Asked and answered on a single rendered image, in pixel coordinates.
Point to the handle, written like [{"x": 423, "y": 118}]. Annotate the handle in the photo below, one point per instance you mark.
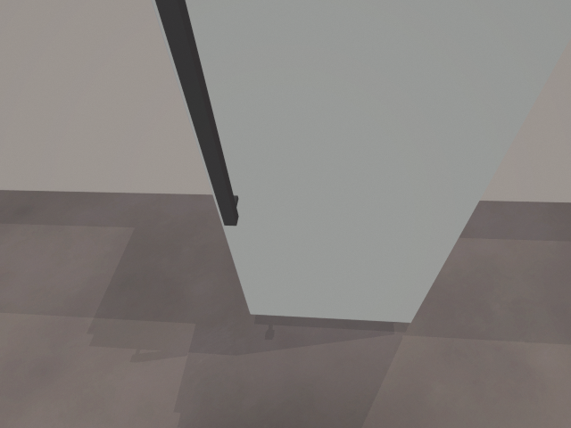
[{"x": 178, "y": 29}]

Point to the fridge door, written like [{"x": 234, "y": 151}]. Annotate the fridge door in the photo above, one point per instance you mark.
[{"x": 360, "y": 135}]

